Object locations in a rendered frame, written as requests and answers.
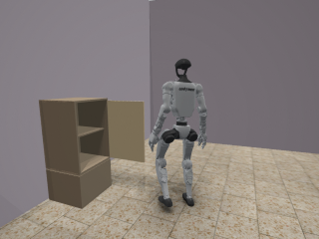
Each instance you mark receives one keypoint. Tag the left robot forearm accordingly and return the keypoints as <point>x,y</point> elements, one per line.
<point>160,120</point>

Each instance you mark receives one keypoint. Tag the cupboard door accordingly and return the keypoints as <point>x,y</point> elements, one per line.
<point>126,123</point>

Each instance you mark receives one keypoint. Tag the right robot upper arm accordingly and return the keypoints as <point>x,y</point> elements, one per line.
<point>200,98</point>

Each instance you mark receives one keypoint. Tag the right robot forearm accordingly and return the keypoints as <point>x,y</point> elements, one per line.
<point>202,121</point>

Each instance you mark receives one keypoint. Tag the left robot thigh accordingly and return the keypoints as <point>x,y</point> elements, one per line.
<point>165,138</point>

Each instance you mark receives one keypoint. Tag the left robot upper arm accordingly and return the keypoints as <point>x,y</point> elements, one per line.
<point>166,96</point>

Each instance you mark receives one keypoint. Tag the right robot hand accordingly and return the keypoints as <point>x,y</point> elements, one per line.
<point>202,137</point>

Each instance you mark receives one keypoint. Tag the left robot hand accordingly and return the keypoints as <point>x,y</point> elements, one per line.
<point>153,139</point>

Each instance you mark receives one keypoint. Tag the left robot shin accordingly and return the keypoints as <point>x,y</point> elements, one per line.
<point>162,178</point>

